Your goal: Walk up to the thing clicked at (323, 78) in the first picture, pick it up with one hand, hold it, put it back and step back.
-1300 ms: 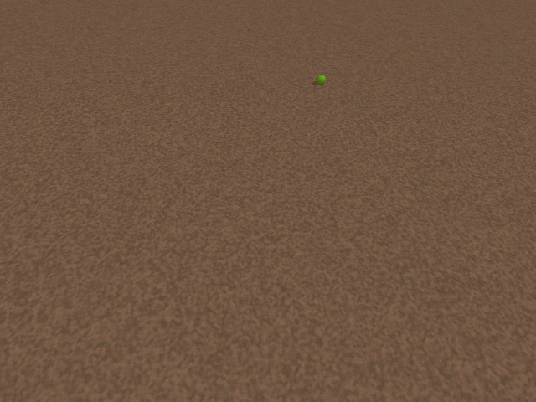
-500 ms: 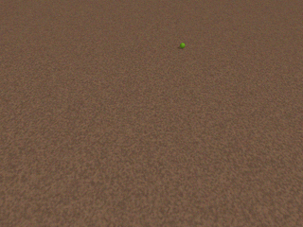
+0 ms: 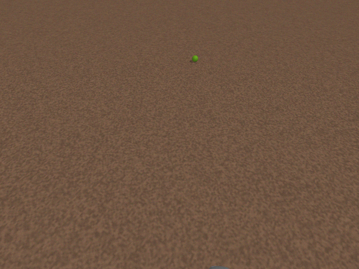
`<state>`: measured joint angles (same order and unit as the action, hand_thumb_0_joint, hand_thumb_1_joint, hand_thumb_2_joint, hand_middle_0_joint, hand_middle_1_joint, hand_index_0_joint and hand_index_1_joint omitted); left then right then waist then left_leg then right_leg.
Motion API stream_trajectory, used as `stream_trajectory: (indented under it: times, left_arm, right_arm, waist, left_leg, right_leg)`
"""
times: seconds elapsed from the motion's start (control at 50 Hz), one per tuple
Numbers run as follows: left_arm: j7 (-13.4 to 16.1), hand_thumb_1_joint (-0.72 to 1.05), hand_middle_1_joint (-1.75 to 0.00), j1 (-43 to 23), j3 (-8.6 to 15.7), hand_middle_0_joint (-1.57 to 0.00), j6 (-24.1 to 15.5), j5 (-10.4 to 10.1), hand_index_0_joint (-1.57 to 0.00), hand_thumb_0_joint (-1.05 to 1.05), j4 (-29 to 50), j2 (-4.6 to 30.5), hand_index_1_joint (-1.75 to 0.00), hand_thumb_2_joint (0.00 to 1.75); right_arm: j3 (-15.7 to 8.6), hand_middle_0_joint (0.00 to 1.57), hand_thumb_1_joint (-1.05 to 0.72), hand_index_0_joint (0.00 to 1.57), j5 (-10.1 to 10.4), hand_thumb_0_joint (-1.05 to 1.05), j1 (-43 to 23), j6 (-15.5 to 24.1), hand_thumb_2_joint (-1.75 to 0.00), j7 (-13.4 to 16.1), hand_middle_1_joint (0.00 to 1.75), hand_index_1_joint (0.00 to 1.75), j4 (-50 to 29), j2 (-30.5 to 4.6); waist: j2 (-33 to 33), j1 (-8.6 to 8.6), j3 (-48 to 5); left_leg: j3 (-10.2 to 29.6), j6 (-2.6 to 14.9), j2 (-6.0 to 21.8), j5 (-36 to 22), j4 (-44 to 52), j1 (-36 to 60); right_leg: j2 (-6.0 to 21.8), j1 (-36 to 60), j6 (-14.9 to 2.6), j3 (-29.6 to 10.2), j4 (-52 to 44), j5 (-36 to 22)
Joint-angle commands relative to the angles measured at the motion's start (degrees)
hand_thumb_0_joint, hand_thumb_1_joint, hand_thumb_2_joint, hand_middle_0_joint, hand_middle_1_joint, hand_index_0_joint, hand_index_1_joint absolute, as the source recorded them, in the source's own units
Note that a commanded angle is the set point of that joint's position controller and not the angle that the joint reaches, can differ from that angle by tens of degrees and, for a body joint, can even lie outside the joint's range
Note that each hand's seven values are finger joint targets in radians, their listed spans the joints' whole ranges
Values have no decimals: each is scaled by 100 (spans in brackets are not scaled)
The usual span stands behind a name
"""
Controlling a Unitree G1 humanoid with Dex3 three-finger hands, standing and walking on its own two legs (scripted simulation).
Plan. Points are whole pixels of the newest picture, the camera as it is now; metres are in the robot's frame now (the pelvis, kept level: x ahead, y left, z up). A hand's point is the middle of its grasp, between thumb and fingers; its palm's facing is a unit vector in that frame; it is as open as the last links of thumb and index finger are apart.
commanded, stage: walk up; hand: left
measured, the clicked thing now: (195, 58) +2.31 -0.26 -0.75
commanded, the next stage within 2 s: none
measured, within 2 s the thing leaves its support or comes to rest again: neither
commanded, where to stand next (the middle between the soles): +1.86 -0.38 m, yaw -12 degrees
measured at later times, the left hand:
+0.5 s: hand (123, 224) +0.27 +0.15 -0.14, palm faces -0.08 -0.94 -0.34, open 7.4 cm
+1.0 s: hand (153, 109) +0.73 +0.09 -0.13, palm faces -0.29 -0.88 -0.39, open 7.4 cm
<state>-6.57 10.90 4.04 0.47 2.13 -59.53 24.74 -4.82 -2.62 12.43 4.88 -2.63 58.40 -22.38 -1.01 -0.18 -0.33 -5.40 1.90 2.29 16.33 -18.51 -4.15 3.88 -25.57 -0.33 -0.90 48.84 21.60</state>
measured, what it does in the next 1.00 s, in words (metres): walks ahead: right foot, then left foot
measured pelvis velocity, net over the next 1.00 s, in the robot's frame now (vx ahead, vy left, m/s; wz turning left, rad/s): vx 0.54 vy -0.16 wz -0.22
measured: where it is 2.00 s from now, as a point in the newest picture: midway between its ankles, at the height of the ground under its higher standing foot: (212, 143)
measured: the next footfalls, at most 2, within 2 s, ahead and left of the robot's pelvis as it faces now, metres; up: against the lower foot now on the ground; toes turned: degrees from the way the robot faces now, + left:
right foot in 0.18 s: +0.20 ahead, -0.22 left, +0.00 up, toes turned -11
left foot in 0.64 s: +0.55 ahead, +0.00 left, +0.00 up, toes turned -2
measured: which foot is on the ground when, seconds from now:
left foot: down 0.00-0.20, up 0.22-0.62, down 0.64-1.00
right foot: up 0.00-0.16, down 0.18-0.66, up 0.68-1.00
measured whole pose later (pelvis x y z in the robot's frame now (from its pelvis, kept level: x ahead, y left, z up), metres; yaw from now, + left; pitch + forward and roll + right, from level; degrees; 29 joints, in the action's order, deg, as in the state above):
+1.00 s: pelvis +0.54 -0.16 -0.01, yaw -13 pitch -2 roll +3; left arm -6.8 10.0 3.4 -3.4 0.5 -51.9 26.7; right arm -3.9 -0.8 19.4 5.2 -4.5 52.3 -25.4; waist -1.4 -2.8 1.6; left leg -10.2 -1.1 3.9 19.7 -24.4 -2.3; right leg 7.0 -31.5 -0.3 1.3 37.5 7.2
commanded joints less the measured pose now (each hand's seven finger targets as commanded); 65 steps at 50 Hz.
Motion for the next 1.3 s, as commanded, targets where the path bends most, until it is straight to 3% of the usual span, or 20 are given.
stream_trajectory:
  times: [0.0, 0.12, 0.16, 0.18, 0.2, 0.3, 0.5, 0.6, 0.62, 0.64, 0.66, 0.76, 0.88, 0.96, 1.02, 1.04, 1.06, 1.08, 1.18, 1.28]
  left_arm:
    - [-159, 90, -30, -860, 323, -20, -236, -28, -20, 0, 800, 1100, -30, 90]
    - [-116, 90, -30, -213, 395, -20, -268, -25, -20, 0, 594, 1155, -30, 90]
    - [65, 90, -30, 1225, 621, -20, -402, -3, -20, 0, 179, 1573, -30, 90]
    - [201, 90, -30, 1969, 772, -20, -462, 32, -20, 0, 179, 2194, -30, 90]
    - [215, 90, -30, 1394, 699, -20, -483, -134, -20, 0, 424, 2449, -30, 90]
    - [332, 90, -30, -61, 460, -20, -640, -242, -20, 0, 861, 1676, -30, 90]
    - [309, 90, -30, 494, 404, -20, -727, -170, -20, 0, 1077, 1591, -30, 90]
    - [386, 90, -30, 442, 294, -20, -619, -189, -20, 0, 1119, 1422, -30, 90]
    - [416, 90, -30, 825, 154, -20, -592, -203, -20, 0, 1117, 1083, -30, 90]
    - [430, 90, -30, 1048, 7, -20, -609, -291, -20, 0, 1260, 623, -30, 90]
    - [497, 90, -30, 1002, 98, -20, -633, -321, -20, 0, 1233, 1252, -30, 90]
    - [318, 90, -30, 629, 131, -20, -619, -283, -20, 0, 923, 1225, -30, 90]
    - [28, 90, -30, -61, 169, -20, -513, -174, -20, 0, 1146, 1105, -30, 90]
    - [15, 90, -30, -319, 256, -20, -533, -167, -20, 0, 1079, 1107, -30, 90]
    - [103, 90, -30, 322, 361, -20, -573, -147, -20, 0, 863, 1275, -30, 90]
    - [207, 90, -30, 1157, 519, -20, -634, -128, -20, 0, 677, 1561, -30, 90]
    - [304, 90, -30, 1621, 637, -20, -683, -104, -20, 0, 710, 2113, -30, 90]
    - [349, 90, -30, 1422, 606, -20, -678, -248, -20, 0, 817, 2331, -30, 90]
    - [455, 90, -30, 252, 361, -20, -744, -309, -20, 0, 1093, 1484, -30, 90]
    - [463, 90, -30, 262, 373, -20, -856, -214, -20, 0, 1248, 1504, -30, 90]
  right_arm:
    - [-472, 20, -90, 20, -31, 0, -606, 187, -90, 37, 30, 30, -638, -1852]
    - [-448, 20, -90, 20, -9, 0, -971, 85, -90, -4, 30, 30, -679, -1926]
    - [-225, 20, -90, 20, -52, 0, -751, 24, -90, -7, 30, 30, -668, -1416]
    - [2, 20, -90, 20, 75, 0, -818, 66, -90, -39, 30, 30, -981, -835]
    - [-99, 20, -90, 20, 132, 0, -958, 64, -90, -24, 30, 30, -1098, -1304]
    - [-225, 20, -90, 20, 187, 0, -126, -27, -90, -169, 30, 30, -557, -1612]
    - [-222, 20, -90, 20, 106, 0, -1432, -21, -90, -343, 30, 30, -1286, -1213]
    - [-423, 20, -90, 20, 54, 0, 307, 57, -90, -189, 30, 30, -777, -1433]
    - [-593, 20, -90, 20, -58, 0, 1247, 83, -90, -104, 30, 30, -574, -1783]
    - [-691, 20, -90, 20, -105, 0, 1547, 116, -90, -15, 30, 30, -742, -2179]
    - [-752, 20, -90, 20, 205, 0, 1205, 114, -90, -25, 30, 30, -895, -2442]
    - [-366, 20, -90, 20, 276, 0, 232, 196, -90, 21, 30, 30, -1164, -1602]
    - [-355, 20, -90, 20, 237, 0, -124, 288, -90, -74, 30, 30, -1344, -1837]
    - [-327, 20, -90, 20, 213, 0, -4, 236, -90, -97, 30, 30, -1192, -1770]
    - [-256, 20, -90, 20, 201, 0, 25, 192, -90, -53, 30, 30, -1136, -1641]
    - [-126, 20, -90, 20, 191, 0, 363, 177, -90, -54, 30, 30, -1106, -1305]
    - [13, 20, -90, 20, 217, 0, 655, 177, -90, -48, 30, 30, -1236, -875]
    - [-111, 20, -90, 20, 270, 0, 538, 134, -90, 12, 30, 30, -1176, -1427]
    - [-107, 20, -90, 20, 286, 0, 616, 8, -90, -34, 30, 30, -733, -1393]
    - [-183, 20, -90, 20, 161, 0, 63, -116, -90, -214, 30, 30, -915, -1307]
  waist:
    - [1010, -61, 465]
    - [787, 374, 447]
    - [-974, 1113, -172]
    - [-2550, 1371, -103]
    - [-1659, 1017, -53]
    - [-777, 56, 494]
    - [-202, 435, 541]
    - [549, -372, -455]
    - [1234, -722, -998]
    - [2214, -694, -1323]
    - [1468, -621, -1487]
    - [726, -102, 52]
    - [974, -6, 432]
    - [602, 22, 320]
    - [102, 498, -32]
    - [-859, 870, -525]
    - [-2094, 855, -734]
    - [-1485, 822, -743]
    - [-783, 65, 84]
    - [-401, 90, 341]
  left_leg:
    - [956, 802, 1480, 2172, 1384, -273]
    - [77, 606, 1353, 2305, 371, -1466]
    - [-484, 319, 519, 952, -2969, -2618]
    - [-336, 31, -198, 1653, -4954, -4101]
    - [489, -32, -73, 1465, -5401, -4170]
    - [832, -73, 795, -292, -4269, -3016]
    - [372, -303, 565, -1371, -1567, -2734]
    - [-133, 82, 3, -810, -898, 286]
    - [587, 396, 420, 176, -943, 1741]
    - [3213, 782, 1951, 1372, -439, 2626]
    - [4799, 1428, 2528, 2176, 602, 2225]
    - [1436, 1032, 1686, -25, 600, -414]
    - [760, 997, 1536, 1247, 1048, -1026]
    - [297, 787, 1295, 679, 576, -1037]
    - [-121, 515, 995, -621, -1107, -1432]
    - [-321, 319, 520, -839, -3013, -1965]
    - [-240, 77, -93, 1138, -4643, -3106]
    - [381, -7, -152, 1323, -5327, -3672]
    - [1008, -23, 484, -103, -4382, -2853]
    - [882, -271, 483, -594, -3181, -3084]
  right_leg:
    - [383, -669, 132, 85, -384, -390]
    - [163, 1325, 31, 777, -1167, -962]
    - [-224, 3351, -202, 482, -1670, 186]
    - [976, 3627, -605, -2054, -3133, 2156]
    - [1983, 2851, -1160, -4337, -4566, 3348]
    - [1049, 1362, -723, -1683, -4128, 1563]
    - [781, 1773, -977, -458, -4030, -192]
    - [461, 1470, -697, 209, -1267, -2631]
    - [138, 305, -486, 364, 464, -2123]
    - [-655, -1210, -254, 94, 1923, 672]
    - [-718, -1530, -387, -578, 2481, 683]
    - [297, -817, -105, -480, 1449, -282]
    - [425, -415, 15, 72, -729, -1226]
    - [175, 422, -72, 499, -1284, -1837]
    - [-120, 1983, -255, 720, -1519, -1267]
    - [26, 3077, -386, 129, -1863, -318]
    - [1474, 3767, -764, -2300, -2810, 765]
    - [2191, 3676, -1181, -3982, -3654, 1028]
    - [1181, 1784, -915, -1094, -3545, -1070]
    - [1238, 1562, -1225, -474, -4008, -253]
